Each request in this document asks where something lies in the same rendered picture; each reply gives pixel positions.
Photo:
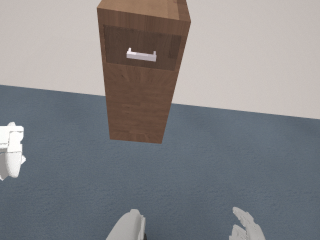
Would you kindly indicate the left robot hand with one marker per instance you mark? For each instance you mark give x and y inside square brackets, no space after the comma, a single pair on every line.
[11,159]

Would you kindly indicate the right robot hand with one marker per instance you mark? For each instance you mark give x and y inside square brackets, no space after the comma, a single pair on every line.
[252,230]

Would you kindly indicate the robot left thigh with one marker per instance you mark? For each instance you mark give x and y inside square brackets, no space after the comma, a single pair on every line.
[131,226]

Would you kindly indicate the cabinet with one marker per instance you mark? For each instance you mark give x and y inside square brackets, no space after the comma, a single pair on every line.
[138,99]

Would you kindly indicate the drawer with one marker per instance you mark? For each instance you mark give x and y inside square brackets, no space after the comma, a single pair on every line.
[118,40]

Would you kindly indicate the handle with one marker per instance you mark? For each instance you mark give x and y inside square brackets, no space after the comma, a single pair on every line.
[141,56]

